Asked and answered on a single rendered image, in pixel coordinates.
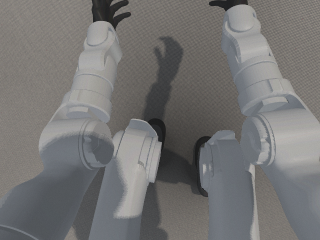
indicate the robot right forearm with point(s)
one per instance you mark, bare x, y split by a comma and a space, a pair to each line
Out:
253, 67

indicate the left robot upper arm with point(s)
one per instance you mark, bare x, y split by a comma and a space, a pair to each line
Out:
45, 207

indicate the left robot shin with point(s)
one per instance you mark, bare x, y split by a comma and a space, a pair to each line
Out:
136, 124

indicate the right robot hand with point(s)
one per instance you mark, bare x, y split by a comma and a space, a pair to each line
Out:
227, 4

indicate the right robot upper arm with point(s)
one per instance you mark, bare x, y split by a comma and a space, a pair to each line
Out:
286, 145

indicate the left robot hand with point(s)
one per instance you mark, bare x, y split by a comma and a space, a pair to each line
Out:
102, 11

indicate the right robot thigh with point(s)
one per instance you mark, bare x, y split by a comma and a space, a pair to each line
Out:
233, 213

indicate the robot left forearm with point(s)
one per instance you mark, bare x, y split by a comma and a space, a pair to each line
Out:
95, 76

